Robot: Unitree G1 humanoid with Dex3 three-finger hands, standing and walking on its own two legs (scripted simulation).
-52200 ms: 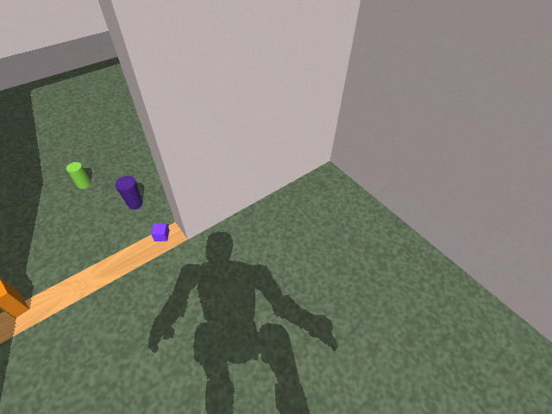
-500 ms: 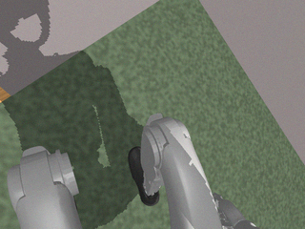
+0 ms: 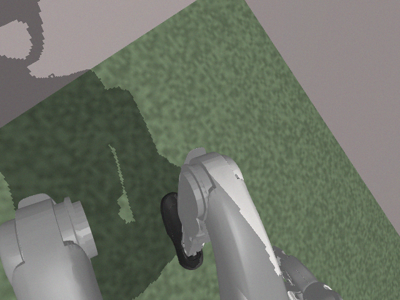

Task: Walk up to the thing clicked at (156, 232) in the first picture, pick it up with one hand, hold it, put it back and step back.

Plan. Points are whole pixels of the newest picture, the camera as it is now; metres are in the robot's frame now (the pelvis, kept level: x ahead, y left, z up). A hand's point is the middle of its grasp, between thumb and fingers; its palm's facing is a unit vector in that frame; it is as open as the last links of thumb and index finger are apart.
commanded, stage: rest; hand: left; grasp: from above
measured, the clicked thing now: out of the picture +0.46 +0.33 -0.27
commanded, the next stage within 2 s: open in 0.12 s
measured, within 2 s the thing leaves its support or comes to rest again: neither
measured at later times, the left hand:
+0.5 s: hand out of the picture +0.44 +0.33 -0.24, palm faces -0.49 -0.06 -0.87, open 9.3 cm
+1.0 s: hand out of the picture +0.44 +0.33 -0.24, palm faces -0.49 -0.06 -0.87, open 12.2 cm
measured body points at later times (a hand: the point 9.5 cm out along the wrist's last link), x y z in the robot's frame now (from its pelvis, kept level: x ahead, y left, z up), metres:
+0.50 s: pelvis +0.00 +0.00 +0.00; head +0.26 +0.13 +0.33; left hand +0.46 +0.33 -0.19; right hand +0.05 -0.27 -0.05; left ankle +0.06 +0.12 -0.27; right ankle +0.12 -0.13 -0.27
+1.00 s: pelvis +0.00 +0.00 +0.00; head +0.27 +0.13 +0.33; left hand +0.46 +0.33 -0.19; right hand +0.06 -0.27 -0.05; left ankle +0.06 +0.12 -0.27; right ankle +0.12 -0.13 -0.27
